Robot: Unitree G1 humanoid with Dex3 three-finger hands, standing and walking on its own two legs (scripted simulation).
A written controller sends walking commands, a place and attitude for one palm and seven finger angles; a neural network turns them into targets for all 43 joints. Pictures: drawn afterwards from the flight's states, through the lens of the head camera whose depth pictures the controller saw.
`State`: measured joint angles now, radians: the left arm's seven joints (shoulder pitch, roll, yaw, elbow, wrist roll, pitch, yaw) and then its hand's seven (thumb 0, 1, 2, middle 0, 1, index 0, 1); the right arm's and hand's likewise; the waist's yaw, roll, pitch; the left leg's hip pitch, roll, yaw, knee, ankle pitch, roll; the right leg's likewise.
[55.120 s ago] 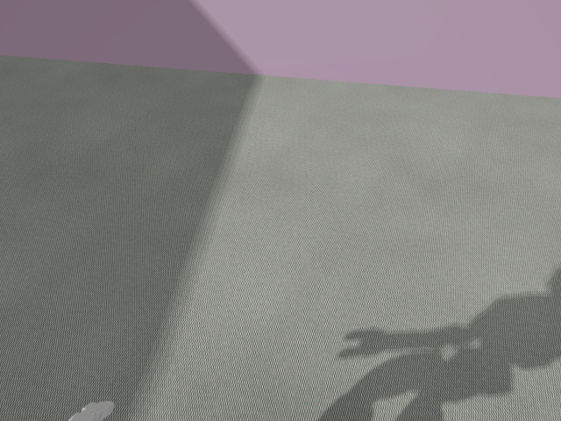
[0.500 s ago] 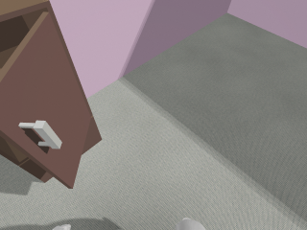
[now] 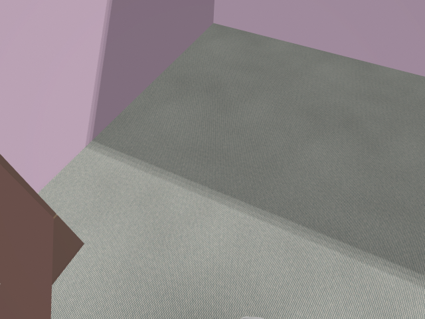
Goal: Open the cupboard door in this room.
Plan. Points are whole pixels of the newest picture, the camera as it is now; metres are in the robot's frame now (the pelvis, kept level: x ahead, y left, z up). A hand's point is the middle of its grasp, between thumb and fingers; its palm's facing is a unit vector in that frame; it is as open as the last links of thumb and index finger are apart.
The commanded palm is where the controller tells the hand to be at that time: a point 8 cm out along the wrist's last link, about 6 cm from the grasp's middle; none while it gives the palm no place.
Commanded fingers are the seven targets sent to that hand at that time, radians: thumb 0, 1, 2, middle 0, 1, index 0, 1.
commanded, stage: walk to a spot facing it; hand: left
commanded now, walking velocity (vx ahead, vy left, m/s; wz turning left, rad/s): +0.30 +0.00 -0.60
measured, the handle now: out of the picture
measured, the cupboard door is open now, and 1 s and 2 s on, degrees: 43 43 43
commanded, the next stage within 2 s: turn to face it in 1.46 s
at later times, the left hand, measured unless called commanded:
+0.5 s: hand (195, 239) +0.32 +0.05 -0.16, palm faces -0.31 -0.93 -0.20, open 7.4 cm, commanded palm none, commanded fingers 0.00 0.90 0.90 -0.20 -0.30 -0.20 -0.30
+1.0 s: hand (200, 202) +0.44 +0.04 -0.18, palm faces -0.33 -0.93 -0.14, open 7.4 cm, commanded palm none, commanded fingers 0.00 0.90 0.90 -0.20 -0.30 -0.20 -0.30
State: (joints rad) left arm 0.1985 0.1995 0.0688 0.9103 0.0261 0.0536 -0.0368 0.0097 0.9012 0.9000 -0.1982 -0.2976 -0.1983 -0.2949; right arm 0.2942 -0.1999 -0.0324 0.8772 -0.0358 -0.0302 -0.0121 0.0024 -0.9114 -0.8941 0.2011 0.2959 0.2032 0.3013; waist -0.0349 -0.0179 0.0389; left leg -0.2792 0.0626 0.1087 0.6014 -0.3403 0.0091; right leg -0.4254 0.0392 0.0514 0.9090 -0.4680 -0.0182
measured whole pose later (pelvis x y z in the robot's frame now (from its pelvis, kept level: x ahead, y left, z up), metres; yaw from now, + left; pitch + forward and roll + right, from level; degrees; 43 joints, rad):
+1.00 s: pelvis +0.41 -0.13 +0.00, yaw -25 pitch -1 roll +1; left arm 0.36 0.16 0.05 1.10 0.02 -0.02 -0.02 0.01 0.91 0.90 -0.20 -0.30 -0.19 -0.29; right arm 0.16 -0.15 -0.03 0.96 -0.03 -0.07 0.00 0.00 -0.91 -0.89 0.20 0.30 0.20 0.30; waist 0.04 -0.05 0.07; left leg -0.30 0.03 0.16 0.56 -0.25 0.04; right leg -0.42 -0.02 -0.01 1.25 -0.36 -0.04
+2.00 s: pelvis +0.73 -0.37 +0.00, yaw -19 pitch +2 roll -1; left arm 0.15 0.19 0.06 0.93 0.01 0.02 0.01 0.01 0.91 0.90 -0.19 -0.30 -0.19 -0.29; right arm 0.18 -0.19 -0.05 0.95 -0.03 0.02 0.01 0.00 -0.91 -0.89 0.20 0.30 0.21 0.30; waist -0.01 0.02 0.07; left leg -0.41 -0.01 -0.02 0.54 -0.17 0.03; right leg -0.45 -0.05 -0.02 0.86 -0.42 0.06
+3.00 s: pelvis +0.84 -0.49 +0.01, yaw +22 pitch +1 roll +3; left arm 0.21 0.18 0.03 0.86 0.02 0.00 0.03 0.00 0.91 0.90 -0.20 -0.30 -0.20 -0.30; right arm 0.10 -0.24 -0.08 0.93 -0.01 0.08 0.04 0.01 -0.91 -0.89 0.20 0.30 0.20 0.30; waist -0.01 -0.02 0.13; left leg -0.43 0.02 0.08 0.89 -0.44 -0.06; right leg -0.22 -0.14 -0.25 0.56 -0.35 -0.01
